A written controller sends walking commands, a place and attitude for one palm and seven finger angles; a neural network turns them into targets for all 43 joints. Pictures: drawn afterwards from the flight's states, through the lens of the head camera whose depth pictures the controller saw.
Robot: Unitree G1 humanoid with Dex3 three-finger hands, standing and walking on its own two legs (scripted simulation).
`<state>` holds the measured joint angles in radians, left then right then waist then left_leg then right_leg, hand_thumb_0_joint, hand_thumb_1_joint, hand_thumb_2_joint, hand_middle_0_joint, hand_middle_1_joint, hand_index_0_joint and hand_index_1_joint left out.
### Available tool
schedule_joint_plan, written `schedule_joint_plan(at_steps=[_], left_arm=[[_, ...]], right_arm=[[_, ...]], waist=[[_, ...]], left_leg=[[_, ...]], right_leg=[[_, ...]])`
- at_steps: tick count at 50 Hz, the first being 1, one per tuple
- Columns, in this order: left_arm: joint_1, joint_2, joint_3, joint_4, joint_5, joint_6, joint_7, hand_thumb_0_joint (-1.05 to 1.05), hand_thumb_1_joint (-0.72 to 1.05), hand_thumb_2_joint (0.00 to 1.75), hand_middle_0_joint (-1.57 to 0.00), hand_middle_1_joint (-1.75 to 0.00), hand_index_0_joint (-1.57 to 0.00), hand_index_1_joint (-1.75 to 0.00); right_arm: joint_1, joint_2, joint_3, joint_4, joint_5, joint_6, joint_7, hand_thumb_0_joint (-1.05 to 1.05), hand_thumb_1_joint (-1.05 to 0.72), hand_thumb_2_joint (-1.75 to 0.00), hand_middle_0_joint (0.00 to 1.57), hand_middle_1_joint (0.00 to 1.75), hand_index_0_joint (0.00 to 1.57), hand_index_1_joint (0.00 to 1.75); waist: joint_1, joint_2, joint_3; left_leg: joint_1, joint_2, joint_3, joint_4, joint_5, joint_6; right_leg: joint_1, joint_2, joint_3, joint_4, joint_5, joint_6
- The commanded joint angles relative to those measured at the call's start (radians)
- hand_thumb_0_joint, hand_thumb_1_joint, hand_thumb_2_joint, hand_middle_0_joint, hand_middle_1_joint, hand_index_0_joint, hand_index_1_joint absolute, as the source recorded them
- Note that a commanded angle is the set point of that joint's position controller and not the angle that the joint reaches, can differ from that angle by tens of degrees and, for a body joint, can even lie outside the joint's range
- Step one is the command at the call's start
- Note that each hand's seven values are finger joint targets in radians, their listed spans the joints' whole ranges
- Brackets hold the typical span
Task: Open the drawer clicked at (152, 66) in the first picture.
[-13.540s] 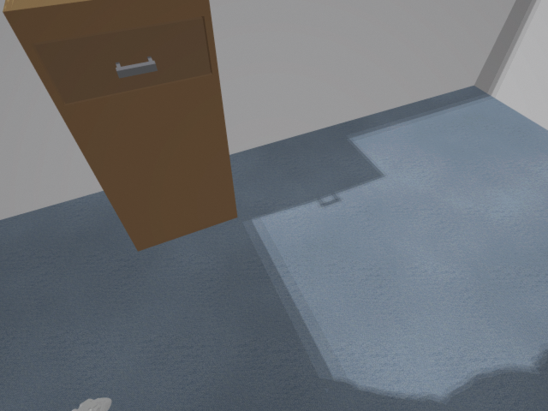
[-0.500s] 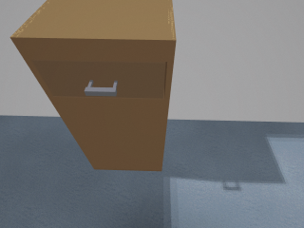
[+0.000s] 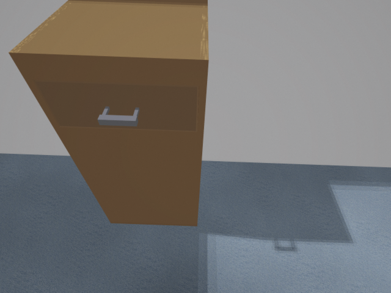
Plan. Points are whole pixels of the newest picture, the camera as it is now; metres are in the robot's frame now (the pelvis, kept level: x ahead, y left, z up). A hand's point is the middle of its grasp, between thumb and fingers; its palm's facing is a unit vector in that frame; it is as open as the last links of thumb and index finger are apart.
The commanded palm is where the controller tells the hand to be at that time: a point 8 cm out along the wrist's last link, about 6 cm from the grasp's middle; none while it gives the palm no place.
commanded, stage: look again from close up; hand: left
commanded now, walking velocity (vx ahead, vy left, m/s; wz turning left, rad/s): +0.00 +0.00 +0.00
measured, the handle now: (120, 115) +0.54 +0.24 +0.04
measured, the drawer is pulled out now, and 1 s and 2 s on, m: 0.00 0.00 0.00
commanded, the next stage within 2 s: raise the hand with hooked fingers in 0.60 s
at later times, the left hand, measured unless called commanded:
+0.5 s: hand out of the picture +0.03 +0.20 -0.17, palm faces +0.02 -0.98 -0.21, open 7.3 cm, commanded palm none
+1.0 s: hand (96, 244) +0.22 +0.22 -0.03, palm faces -0.02 -0.30 -0.95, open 7.9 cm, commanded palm +0.16 +0.24 -0.02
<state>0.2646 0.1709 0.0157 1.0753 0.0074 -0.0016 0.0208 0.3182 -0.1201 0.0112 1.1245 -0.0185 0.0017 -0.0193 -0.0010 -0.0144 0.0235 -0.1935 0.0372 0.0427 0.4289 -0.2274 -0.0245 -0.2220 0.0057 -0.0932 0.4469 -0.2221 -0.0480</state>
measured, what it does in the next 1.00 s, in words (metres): stands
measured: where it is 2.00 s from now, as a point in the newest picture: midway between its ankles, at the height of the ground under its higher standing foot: outside the picture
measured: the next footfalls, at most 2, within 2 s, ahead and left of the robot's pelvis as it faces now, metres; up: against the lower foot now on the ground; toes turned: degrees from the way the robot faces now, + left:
none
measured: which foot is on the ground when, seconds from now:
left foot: down 0.00-1.00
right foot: down 0.00-1.00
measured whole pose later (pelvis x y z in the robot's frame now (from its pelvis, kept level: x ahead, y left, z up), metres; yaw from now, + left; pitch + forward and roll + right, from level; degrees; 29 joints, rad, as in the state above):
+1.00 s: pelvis +0.01 +0.02 -0.02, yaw -5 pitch +7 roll +2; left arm 0.44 0.28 -0.07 -0.01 0.88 0.02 0.38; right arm 0.12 -0.27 -0.05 0.60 -0.04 -0.06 0.03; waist 0.03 0.03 -0.12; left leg -0.42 0.01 0.14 0.67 -0.37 0.01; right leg -0.52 -0.02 0.02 0.75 -0.35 -0.02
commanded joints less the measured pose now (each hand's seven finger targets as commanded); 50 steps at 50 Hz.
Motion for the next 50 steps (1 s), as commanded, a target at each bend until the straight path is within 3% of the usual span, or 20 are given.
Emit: schedule_joint_plan(at_steps=[1,3,4,5,6,8,11,15,34,35,36,37,38,39,40,41,44,45,47,50], left_arm=[[0.066,0.074,0.008,-0.017,0.001,-0.02,0.006,0.0,0.9,0.9,-0.2,-0.3,-0.2,-0.3],[0.078,0.068,0.005,-0.007,0.002,-0.022,0.008,0.0,0.9,0.9,-0.2,-0.3,-0.2,-0.3],[0.175,0.095,0.0,0.034,0.012,-0.035,0.048,0.0,0.9,0.9,-0.2,-0.3,-0.2,-0.3],[0.115,0.149,0.004,-0.019,0.012,-0.046,0.039,0.0,0.9,0.9,-0.2,-0.3,-0.2,-0.3],[0.072,0.138,0.006,-0.04,0.012,-0.049,0.033,0.0,0.9,0.9,-0.2,-0.3,-0.2,-0.3],[0.047,0.119,0.01,-0.051,0.009,-0.054,0.029,0.0,0.9,0.9,-0.2,-0.3,-0.2,-0.3],[0.08,0.065,-0.003,-0.035,0.005,-0.044,0.022,0.0,0.9,0.9,-0.2,-0.3,-0.2,-0.3],[0.108,0.049,-0.011,-0.008,0.002,-0.039,0.018,0.0,0.9,0.9,-0.2,-0.3,-0.2,-0.3],[0.086,0.067,-0.008,0.004,0.001,-0.027,0.017,0.0,0.9,0.9,-0.2,-0.3,-0.2,-0.3],[0.162,0.104,-0.007,0.042,0.012,-0.04,0.058,0.0,0.9,0.9,-0.2,-0.3,-0.2,-0.3],[-0.665,0.419,-0.012,-1.456,0.181,-0.21,0.066,0.0,0.88,0.89,-0.2,-0.32,-0.2,-0.32],[-0.179,0.375,0.032,-1.201,0.209,-0.132,0.15,0.0,0.85,0.88,-0.2,-0.33,-0.2,-0.33],[0.072,0.168,-0.076,-1.111,0.197,0.025,0.201,0.0,0.83,0.87,-0.21,-0.34,-0.21,-0.34],[0.092,0.063,-0.152,-1.113,0.26,0.052,0.207,0.0,0.81,0.86,-0.21,-0.36,-0.21,-0.36],[0.011,0.155,-0.109,-1.172,0.346,0.047,0.24,0.0,0.78,0.85,-0.21,-0.37,-0.21,-0.37],[0.062,0.198,-0.084,-1.169,0.464,0.044,0.273,0.0,0.76,0.84,-0.21,-0.39,-0.21,-0.39],[0.383,0.137,-0.114,-1.08,0.749,0.064,0.34,0.0,0.69,0.81,-0.22,-0.43,-0.22,-0.43],[0.446,0.115,-0.125,-1.052,0.824,0.059,0.357,0.0,0.67,0.8,-0.22,-0.45,-0.22,-0.45],[0.521,0.105,-0.124,-1.076,0.932,0.03,0.373,0.0,0.62,0.78,-0.22,-0.48,-0.22,-0.48],[0.457,0.219,-0.024,-1.196,1.033,-0.03,0.412,0.0,0.55,0.75,-0.22,-0.53,-0.22,-0.53]], right_arm=[[0.056,-0.083,-0.014,-0.025,0.0,-0.018,-0.01,0.0,-0.9,-0.9,0.2,0.3,0.2,0.3],[0.057,-0.079,-0.014,-0.019,0.003,-0.019,-0.012,0.0,-0.9,-0.9,0.2,0.3,0.2,0.3],[-0.081,-0.14,-0.031,-0.081,0.011,-0.023,0.0,0.0,-0.9,-0.9,0.2,0.3,0.2,0.3],[0.006,-0.066,-0.025,-0.108,0.01,-0.005,0.006,0.0,-0.9,-0.9,0.2,0.3,0.2,0.3],[0.045,-0.072,-0.027,-0.1,0.006,-0.003,0.01,0.0,-0.9,-0.9,0.2,0.3,0.2,0.3],[0.11,-0.062,-0.023,-0.092,0.002,-0.012,0.013,0.0,-0.9,-0.9,0.2,0.3,0.2,0.3],[0.078,-0.082,-0.017,-0.1,0.003,-0.029,0.005,0.0,-0.9,-0.9,0.2,0.3,0.2,0.3],[0.061,-0.104,-0.01,-0.089,0.005,-0.038,-0.004,0.0,-0.9,-0.9,0.2,0.3,0.2,0.3],[0.038,-0.117,0.0,-0.02,0.004,-0.041,-0.011,0.0,-0.9,-0.9,0.2,0.3,0.2,0.3],[-0.072,-0.156,-0.017,-0.092,0.017,-0.043,-0.004,0.0,-0.9,-0.9,0.2,0.3,0.2,0.3],[-0.065,-0.309,-0.02,-0.432,0.064,-0.182,-0.049,0.0,-0.9,-0.9,0.2,0.3,0.2,0.3],[-0.137,-0.245,-0.03,-0.398,0.048,-0.275,-0.087,0.0,-0.9,-0.9,0.2,0.3,0.2,0.3],[-0.149,-0.196,-0.044,-0.39,0.074,-0.303,-0.087,0.0,-0.9,-0.9,0.2,0.3,0.2,0.3],[-0.13,-0.192,-0.036,-0.389,0.067,-0.318,-0.082,0.0,-0.9,-0.9,0.2,0.3,0.2,0.3],[-0.185,-0.238,-0.047,-0.44,0.049,-0.32,-0.073,0.0,-0.9,-0.9,0.2,0.3,0.2,0.3],[-0.175,-0.26,-0.054,-0.465,0.018,-0.303,-0.063,0.0,-0.9,-0.9,0.2,0.3,0.2,0.3],[-0.23,-0.244,-0.079,-0.598,-0.014,-0.216,-0.007,0.0,-0.9,-0.9,0.2,0.3,0.2,0.3],[-0.26,-0.247,-0.088,-0.631,-0.027,-0.172,0.013,0.0,-0.9,-0.9,0.2,0.3,0.2,0.3],[-0.311,-0.248,-0.09,-0.696,-0.038,-0.089,0.055,0.0,-0.9,-0.9,0.2,0.3,0.2,0.3],[-0.346,-0.231,-0.078,-0.752,-0.031,-0.016,0.088,0.0,-0.9,-0.9,0.2,0.3,0.2,0.3]], waist=[[0.008,-0.001,0.031],[0.006,-0.008,0.043],[0.059,0.044,0.105],[-0.023,0.012,0.004],[-0.038,0.0,-0.022],[-0.061,0.029,-0.039],[-0.024,0.07,0.04],[-0.002,0.008,0.058],[0.008,0.026,0.038],[0.048,-0.118,0.081],[-0.057,0.204,-0.419],[0.04,0.356,-0.409],[0.016,0.293,-0.258],[-0.004,0.191,-0.153],[-0.017,0.131,-0.037],[-0.017,0.072,-0.101],[0.076,-0.093,-0.136],[0.092,-0.149,-0.083],[0.122,-0.168,-0.088],[0.153,-0.114,-0.179]], left_leg=[[-0.046,0.055,-0.049,-0.082,-0.009,0.037],[-0.038,0.061,-0.049,-0.086,0.0,0.035],[-0.108,0.052,0.001,0.137,-0.067,0.001],[-0.085,0.017,-0.025,0.195,-0.153,0.012],[-0.047,0.024,-0.021,0.203,-0.139,0.021],[0.023,0.018,-0.021,0.106,-0.034,0.035],[-0.075,0.058,-0.082,-0.004,0.01,0.055],[-0.096,0.066,-0.096,-0.055,0.041,0.066],[-0.027,0.065,-0.078,-0.087,0.146,0.064],[-0.09,0.082,-0.041,0.126,0.196,0.032],[0.183,-0.029,-0.034,-0.021,0.316,0.074],[0.253,0.011,-0.034,-0.002,0.474,0.053],[0.108,0.016,-0.049,-0.038,0.376,0.007],[0.037,0.012,-0.046,-0.018,0.315,0.022],[-0.047,-0.002,-0.079,0.011,0.208,0.027],[-0.081,-0.015,-0.08,0.052,0.174,0.036],[-0.191,-0.034,-0.049,0.123,0.15,0.024],[-0.247,-0.039,-0.037,0.138,0.108,0.024],[-0.296,-0.048,-0.014,0.171,0.077,0.027],[-0.317,-0.065,-0.001,0.212,0.086,0.031]], right_leg=[[-0.001,-0.12,0.149,-0.149,-0.075,0.006],[-0.007,-0.115,0.145,-0.147,-0.054,0.007],[-0.037,-0.185,0.218,-0.157,0.197,0.055],[-0.047,-0.255,0.301,-0.2,-0.027,-0.016],[-0.101,-0.232,0.271,-0.212,-0.226,-0.057],[-0.128,-0.178,0.194,-0.144,-0.177,-0.057],[-0.076,-0.107,0.144,-0.066,-0.109,-0.017],[0.005,-0.098,0.119,-0.033,0.009,0.0],[0.067,-0.112,0.111,-0.037,0.131,0.012],[0.022,-0.169,0.169,-0.045,0.527,0.032],[0.09,-0.04,0.198,0.058,0.379,-0.001],[0.006,-0.024,0.105,0.111,0.118,-0.018],[-0.076,-0.015,0.049,0.141,-0.041,0.002],[-0.115,-0.009,0.033,0.128,-0.015,0.013],[-0.174,-0.002,0.05,0.106,-0.003,0.004],[-0.199,0.003,0.044,0.113,-0.002,-0.002],[-0.225,0.024,0.061,0.145,-0.101,-0.016],[-0.255,0.03,0.083,0.145,-0.115,-0.023],[-0.252,0.028,0.114,0.171,-0.062,-0.033],[-0.218,0.016,0.16,0.228,0.024,-0.034]])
